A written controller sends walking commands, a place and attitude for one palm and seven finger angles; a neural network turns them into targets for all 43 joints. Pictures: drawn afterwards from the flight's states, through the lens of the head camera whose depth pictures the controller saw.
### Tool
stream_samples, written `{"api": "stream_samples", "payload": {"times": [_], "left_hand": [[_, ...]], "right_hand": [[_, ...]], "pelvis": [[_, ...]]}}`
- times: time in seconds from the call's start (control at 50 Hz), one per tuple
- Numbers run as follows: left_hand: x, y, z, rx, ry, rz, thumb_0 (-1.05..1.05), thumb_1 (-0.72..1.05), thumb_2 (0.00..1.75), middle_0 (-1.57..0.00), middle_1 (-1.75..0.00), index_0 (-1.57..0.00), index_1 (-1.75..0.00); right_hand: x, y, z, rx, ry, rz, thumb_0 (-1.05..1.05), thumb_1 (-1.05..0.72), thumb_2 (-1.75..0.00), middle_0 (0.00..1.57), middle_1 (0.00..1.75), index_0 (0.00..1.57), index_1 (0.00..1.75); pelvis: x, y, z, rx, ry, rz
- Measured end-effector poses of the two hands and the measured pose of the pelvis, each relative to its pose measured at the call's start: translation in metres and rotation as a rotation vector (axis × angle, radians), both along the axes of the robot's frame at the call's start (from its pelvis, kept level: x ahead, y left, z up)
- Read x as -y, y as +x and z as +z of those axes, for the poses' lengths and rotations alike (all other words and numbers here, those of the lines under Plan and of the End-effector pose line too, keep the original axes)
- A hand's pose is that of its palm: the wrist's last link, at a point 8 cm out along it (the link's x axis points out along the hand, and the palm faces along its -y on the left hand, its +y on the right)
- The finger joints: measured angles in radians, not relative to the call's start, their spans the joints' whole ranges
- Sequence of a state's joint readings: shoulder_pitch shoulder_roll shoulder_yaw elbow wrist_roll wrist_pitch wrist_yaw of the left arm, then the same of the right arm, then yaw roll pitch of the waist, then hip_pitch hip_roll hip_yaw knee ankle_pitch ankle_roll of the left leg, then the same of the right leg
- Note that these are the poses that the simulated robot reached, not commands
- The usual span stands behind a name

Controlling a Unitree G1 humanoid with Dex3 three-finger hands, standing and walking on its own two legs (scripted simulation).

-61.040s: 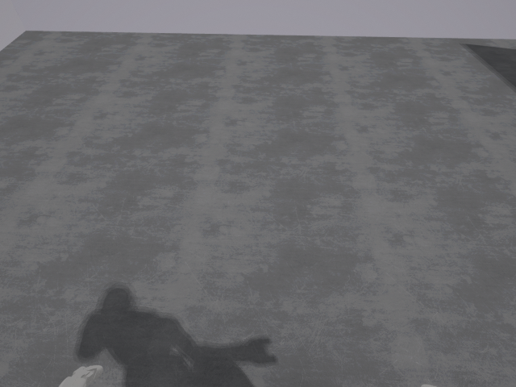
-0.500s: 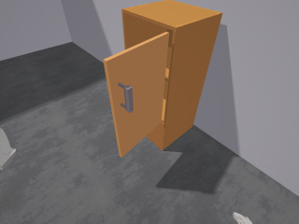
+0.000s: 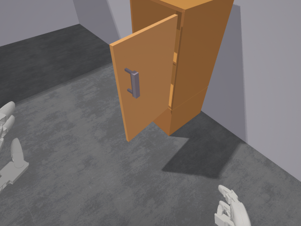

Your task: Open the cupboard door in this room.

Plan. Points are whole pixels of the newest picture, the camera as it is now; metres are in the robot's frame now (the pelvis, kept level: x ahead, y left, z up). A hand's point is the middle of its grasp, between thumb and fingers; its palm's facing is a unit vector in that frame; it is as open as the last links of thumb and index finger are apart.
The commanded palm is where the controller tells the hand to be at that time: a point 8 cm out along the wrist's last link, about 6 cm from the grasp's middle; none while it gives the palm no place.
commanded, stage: stop stepping back and stand still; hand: left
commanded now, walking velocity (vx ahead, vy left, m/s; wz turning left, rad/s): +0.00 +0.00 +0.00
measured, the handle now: (131, 83) +0.64 +0.11 +0.00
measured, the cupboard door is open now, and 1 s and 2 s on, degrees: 98 98 98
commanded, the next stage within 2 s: let the arm hang, fingers relaxed in 0.06 s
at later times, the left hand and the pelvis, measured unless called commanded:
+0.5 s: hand out of the picture +0.00 +0.17 -0.18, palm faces +0.08 -0.98 -0.16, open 7.1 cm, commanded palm none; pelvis -0.04 +0.00 -0.01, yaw +3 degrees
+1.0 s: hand out of the picture -0.08 +0.18 -0.18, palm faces +0.10 -0.98 -0.18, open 7.4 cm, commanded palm none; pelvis -0.04 +0.01 +0.00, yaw +3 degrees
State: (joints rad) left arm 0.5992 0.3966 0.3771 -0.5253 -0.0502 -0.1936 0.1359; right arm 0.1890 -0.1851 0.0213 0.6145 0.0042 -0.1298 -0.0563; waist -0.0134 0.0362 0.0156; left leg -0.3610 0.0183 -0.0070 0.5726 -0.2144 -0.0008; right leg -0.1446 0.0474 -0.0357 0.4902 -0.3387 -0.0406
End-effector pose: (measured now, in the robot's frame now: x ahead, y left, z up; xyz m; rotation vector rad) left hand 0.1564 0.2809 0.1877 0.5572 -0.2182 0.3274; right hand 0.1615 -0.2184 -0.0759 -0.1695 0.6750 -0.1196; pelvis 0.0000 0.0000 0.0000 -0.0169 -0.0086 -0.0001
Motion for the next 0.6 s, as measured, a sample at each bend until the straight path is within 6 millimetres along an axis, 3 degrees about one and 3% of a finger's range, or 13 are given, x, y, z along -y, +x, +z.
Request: {"api": "stream_samples", "payload": {"times": [0.08, 0.18, 0.22, 0.28, 0.36, 0.44, 0.5, 0.6], "left_hand": [[-0.010, -0.011, -0.002, -0.004, 0.004, 0.027, 0.01, 0.88, 0.90, -0.21, -0.30, -0.21, -0.30], [-0.034, -0.008, -0.016, -0.029, -0.023, 0.111, 0.01, 0.88, 0.90, -0.21, -0.30, -0.21, -0.30], [-0.042, 0.002, -0.056, -0.195, -0.072, 0.125, 0.01, 0.89, 0.90, -0.20, -0.30, -0.20, -0.30], [-0.038, -0.003, -0.146, -0.567, -0.195, 0.160, 0.00, 0.90, 0.90, -0.20, -0.30, -0.19, -0.30], [0.002, -0.056, -0.252, -0.993, -0.366, 0.155, 0.01, 0.90, 0.90, -0.19, -0.30, -0.19, -0.30], [0.052, -0.123, -0.322, -1.274, -0.554, 0.153, 0.01, 0.91, 0.90, -0.20, -0.30, -0.19, -0.30], [0.057, -0.166, -0.340, -1.375, -0.628, 0.237, 0.00, 0.98, 0.90, -0.21, -0.30, -0.20, -0.30], [0.052, -0.233, -0.338, -1.520, -0.656, 0.341, 0.00, 0.97, 0.90, -0.21, -0.30, -0.20, -0.30]], "right_hand": [[0.005, -0.005, -0.002, -0.042, -0.036, -0.017, 0.01, -0.90, -0.90, 0.21, 0.30, 0.21, 0.31], [0.010, -0.011, -0.002, -0.061, -0.061, -0.002, 0.01, -0.90, -0.90, 0.20, 0.30, 0.21, 0.30], [0.014, -0.014, -0.012, -0.093, -0.049, 0.039, 0.01, -0.90, -0.90, 0.20, 0.30, 0.21, 0.30], [0.025, -0.025, -0.031, -0.166, -0.047, 0.046, 0.01, -0.90, -0.90, 0.20, 0.30, 0.21, 0.30], [0.034, -0.060, -0.042, -0.274, -0.053, 0.006, 0.01, -0.90, -0.90, 0.20, 0.30, 0.21, 0.30], [0.038, -0.111, -0.046, -0.441, -0.092, -0.030, 0.00, -0.90, -0.90, 0.20, 0.30, 0.21, 0.30], [0.035, -0.151, -0.048, -0.577, -0.104, -0.039, 0.00, -0.90, -0.90, 0.20, 0.30, 0.20, 0.30], [0.022, -0.200, -0.056, -0.744, -0.073, -0.044, 0.01, -0.90, -0.90, 0.20, 0.30, 0.20, 0.30]], "pelvis": [[-0.002, 0.004, 0.000, -0.003, -0.008, 0.004], [-0.005, -0.003, 0.003, 0.005, 0.007, 0.003], [-0.008, -0.012, 0.001, -0.004, 0.011, 0.020], [-0.009, -0.025, -0.004, -0.009, 0.016, 0.025], [-0.006, -0.035, -0.006, 0.008, 0.008, 0.034], [-0.002, -0.037, -0.008, 0.040, 0.000, 0.047], [0.001, -0.040, -0.006, 0.047, -0.008, 0.059], [0.001, -0.048, 0.000, 0.039, -0.015, 0.067]]}}
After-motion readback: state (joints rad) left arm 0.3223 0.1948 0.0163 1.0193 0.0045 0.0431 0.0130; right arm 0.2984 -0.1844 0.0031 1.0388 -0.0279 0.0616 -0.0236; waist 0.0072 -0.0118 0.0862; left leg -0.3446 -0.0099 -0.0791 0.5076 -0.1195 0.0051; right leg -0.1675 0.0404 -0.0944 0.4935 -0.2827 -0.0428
